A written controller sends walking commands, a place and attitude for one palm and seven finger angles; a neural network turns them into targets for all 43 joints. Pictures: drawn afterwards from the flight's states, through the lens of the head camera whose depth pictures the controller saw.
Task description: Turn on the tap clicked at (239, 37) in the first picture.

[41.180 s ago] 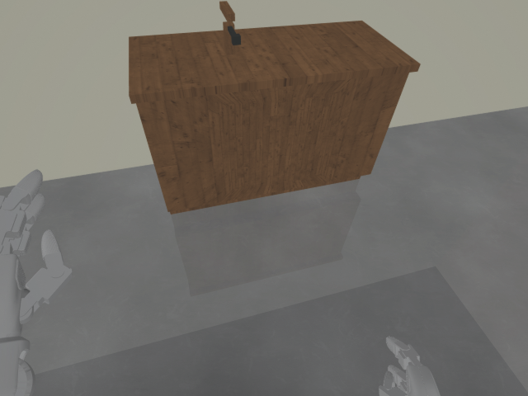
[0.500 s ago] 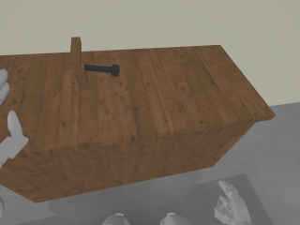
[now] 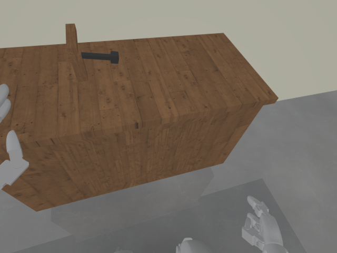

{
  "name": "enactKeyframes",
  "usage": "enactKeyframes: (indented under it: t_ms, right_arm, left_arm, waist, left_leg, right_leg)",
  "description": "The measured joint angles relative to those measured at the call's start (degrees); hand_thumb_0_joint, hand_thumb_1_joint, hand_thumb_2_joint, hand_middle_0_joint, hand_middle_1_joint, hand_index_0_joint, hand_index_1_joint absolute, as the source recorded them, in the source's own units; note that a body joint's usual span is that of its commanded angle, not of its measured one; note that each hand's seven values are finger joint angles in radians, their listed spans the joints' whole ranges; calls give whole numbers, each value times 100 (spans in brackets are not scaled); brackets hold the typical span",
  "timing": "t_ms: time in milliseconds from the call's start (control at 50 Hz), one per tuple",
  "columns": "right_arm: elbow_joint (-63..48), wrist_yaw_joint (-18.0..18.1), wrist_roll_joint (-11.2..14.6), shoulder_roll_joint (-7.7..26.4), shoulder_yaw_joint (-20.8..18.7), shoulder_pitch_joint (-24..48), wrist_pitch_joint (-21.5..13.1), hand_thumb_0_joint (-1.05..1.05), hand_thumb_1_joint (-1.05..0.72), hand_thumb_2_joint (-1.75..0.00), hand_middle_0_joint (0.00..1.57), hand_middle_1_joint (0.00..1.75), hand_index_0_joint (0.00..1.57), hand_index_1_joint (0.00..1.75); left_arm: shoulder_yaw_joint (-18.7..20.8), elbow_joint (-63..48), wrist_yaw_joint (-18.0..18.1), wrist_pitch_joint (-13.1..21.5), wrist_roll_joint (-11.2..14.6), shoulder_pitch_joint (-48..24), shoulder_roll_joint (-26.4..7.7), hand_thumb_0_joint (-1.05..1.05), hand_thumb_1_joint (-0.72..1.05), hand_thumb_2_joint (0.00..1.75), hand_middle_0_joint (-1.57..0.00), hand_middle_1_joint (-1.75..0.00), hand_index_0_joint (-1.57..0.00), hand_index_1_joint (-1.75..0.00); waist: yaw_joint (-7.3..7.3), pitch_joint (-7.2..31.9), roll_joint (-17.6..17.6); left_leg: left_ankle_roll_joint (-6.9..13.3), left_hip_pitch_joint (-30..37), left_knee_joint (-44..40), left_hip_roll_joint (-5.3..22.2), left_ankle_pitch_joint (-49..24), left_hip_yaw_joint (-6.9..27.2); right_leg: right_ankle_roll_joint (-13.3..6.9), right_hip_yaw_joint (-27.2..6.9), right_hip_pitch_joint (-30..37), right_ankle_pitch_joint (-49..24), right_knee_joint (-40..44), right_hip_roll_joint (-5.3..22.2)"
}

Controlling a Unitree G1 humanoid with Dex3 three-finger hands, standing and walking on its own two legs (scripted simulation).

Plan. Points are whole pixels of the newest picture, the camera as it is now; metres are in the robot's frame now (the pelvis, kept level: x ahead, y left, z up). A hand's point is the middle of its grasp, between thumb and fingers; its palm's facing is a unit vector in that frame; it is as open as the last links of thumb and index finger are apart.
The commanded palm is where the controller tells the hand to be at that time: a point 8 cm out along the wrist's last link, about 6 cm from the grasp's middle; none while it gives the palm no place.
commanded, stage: stop stepping back and stand still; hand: left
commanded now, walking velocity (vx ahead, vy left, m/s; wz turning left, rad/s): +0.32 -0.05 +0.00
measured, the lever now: (114, 57) +0.67 +0.21 +0.05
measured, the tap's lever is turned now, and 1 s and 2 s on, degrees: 75 75 75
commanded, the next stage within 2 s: stand and check the lever's angle in 1.16 s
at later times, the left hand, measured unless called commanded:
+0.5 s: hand out of the picture +0.10 +0.21 +0.17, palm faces +0.36 -0.88 -0.32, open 7.4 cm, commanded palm +0.05 +0.25 +0.19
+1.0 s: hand out of the picture +0.02 +0.21 +0.18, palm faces +0.39 -0.86 -0.32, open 7.4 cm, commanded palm -0.02 +0.25 +0.19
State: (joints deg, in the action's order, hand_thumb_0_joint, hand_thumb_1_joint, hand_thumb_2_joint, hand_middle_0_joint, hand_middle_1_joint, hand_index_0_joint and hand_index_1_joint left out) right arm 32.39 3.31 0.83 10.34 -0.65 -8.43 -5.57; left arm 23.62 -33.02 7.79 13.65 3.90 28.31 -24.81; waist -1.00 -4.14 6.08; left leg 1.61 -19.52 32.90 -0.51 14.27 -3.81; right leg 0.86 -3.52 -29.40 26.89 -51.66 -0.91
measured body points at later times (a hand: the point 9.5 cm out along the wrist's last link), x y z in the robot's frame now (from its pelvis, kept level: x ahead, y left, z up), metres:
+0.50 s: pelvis -0.13 -0.02 -0.01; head -0.15 +0.01 +0.44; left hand +0.07 +0.25 +0.19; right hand +0.01 -0.28 -0.07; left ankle -0.17 +0.10 -0.73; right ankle -0.01 -0.12 -0.71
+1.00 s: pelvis -0.19 -0.03 -0.02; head -0.19 +0.01 +0.43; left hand -0.01 +0.26 +0.19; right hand -0.03 -0.27 -0.08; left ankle -0.19 +0.08 -0.73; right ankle -0.12 -0.13 -0.70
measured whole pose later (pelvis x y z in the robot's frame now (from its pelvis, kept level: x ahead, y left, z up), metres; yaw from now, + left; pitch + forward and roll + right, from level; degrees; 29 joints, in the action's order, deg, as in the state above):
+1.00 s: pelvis -0.19 -0.03 -0.02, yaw -1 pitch -2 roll -1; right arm 37.3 4.6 0.7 11.2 0.0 -12.3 -8.1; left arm 20.9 -35.2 8.4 10.2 2.6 26.2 -23.1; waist 0.1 -0.7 4.6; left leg 1.7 -17.9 43.1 1.1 26.9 -2.2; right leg -2.7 3.8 -29.9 26.4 -53.7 0.2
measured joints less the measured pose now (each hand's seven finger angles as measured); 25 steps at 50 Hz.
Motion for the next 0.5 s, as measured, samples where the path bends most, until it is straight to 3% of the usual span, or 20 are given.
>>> enactKeyframes:
  t_ms: [60, 160, 180, 220, 260, 300, 360, 440, 460, 500]
  right_arm:
    - [-21, -82, 28, -6, 17, -170, -144, 1, -91, -90, 20, 30, 20, 30]
    - [14, -85, 31, 32, 129, -559, -44, 1, -90, -90, 20, 30, 20, 30]
    - [56, -78, 24, 61, 128, -581, 14, 1, -90, -90, 20, 30, 20, 30]
    - [264, -69, 28, 134, 101, -531, 150, 1, -90, -90, 21, 30, 20, 30]
    - [575, -67, 40, 140, 100, -464, 219, 1, -90, -90, 21, 30, 20, 30]
    - [741, -76, 38, 91, 128, -459, 280, 2, -91, -89, 21, 30, 20, 30]
    - [718, -24, 35, 77, 150, -521, 223, 2, -91, -89, 21, 30, 20, 30]
    - [519, 52, 26, 171, 134, -585, -50, 2, -91, -90, 21, 30, 20, 30]
    - [448, 78, 16, 213, 124, -589, -114, 2, -91, -90, 21, 30, 20, 30]
    - [478, 121, 0, 61, 101, -535, -152, 2, -91, -90, 20, 30, 20, 30]
  left_arm:
    - [-135, -3, 5, -274, -11, 12, 179, 2, 89, 90, -21, -30, -21, -31]
    - [-239, 125, 46, -416, -127, 169, 232, 2, 89, 90, -21, -30, -21, -31]
    - [-256, 237, 30, -412, -158, 120, 240, 2, 89, 90, -21, -30, -21, -31]
    - [-358, 445, -33, -464, -165, -73, 328, 2, 89, 90, -21, -30, -21, -31]
    - [-440, 643, -105, -513, -142, -257, 449, 2, 89, 90, -21, -30, -21, -31]
    - [-455, 801, -135, -554, -129, -301, 514, 1, 89, 90, -21, -30, -21, -31]
    - [-520, 828, -101, -641, -105, -231, 567, 2, 89, 90, -21, -30, -20, -31]
    - [-568, 324, 1, -692, -117, -166, 395, 2, 89, 90, -21, -30, -20, -31]
    - [-534, 192, 27, -652, -120, -192, 314, 2, 89, 90, -21, -30, -21, -31]
    - [-366, 225, 82, -571, -146, -270, 157, 2, 89, 90, -21, -30, -21, -31]
  waist:
    - [-22, -6, -197]
    - [4, 312, -452]
    - [32, 342, -541]
    - [68, 325, -683]
    - [151, 383, -583]
    - [169, 558, -381]
    - [93, 807, -237]
    - [0, 888, -151]
    - [-50, 861, -166]
    - [-45, 684, 177]
  left_leg:
    - [-44, 59, -118, 102, -220, 108]
    - [-101, -108, 141, 199, -65, 187]
    - [-93, -243, 418, 239, 264, 222]
    - [-97, -733, 1833, 159, 861, 438]
    - [-142, -1139, 3307, -27, 713, 463]
    - [-153, -1268, 3918, -46, 412, 318]
    - [-76, -904, 3323, 82, 433, 159]
    - [136, 305, 1060, 118, 825, 57]
    - [111, 633, 432, 125, 1105, 77]
    - [-53, 852, 267, -84, 1149, -142]
  right_leg:
    - [29, 194, 67, -214, -81, -39]
    - [-69, 499, 1091, -601, 1480, 73]
    - [-135, 552, 1172, -1034, 1710, 39]
    - [-266, 669, 1116, -1355, 1646, -7]
    - [-318, 628, 1057, -1421, 1666, 39]
    - [-373, 557, 925, -1485, 1760, 116]
    - [-376, 640, 648, -1435, 1895, 227]
    - [-355, 812, 152, -1606, 1732, 311]
    - [-335, 851, -29, -1475, 1463, 311]
    - [-248, 539, -325, -665, 346, 364]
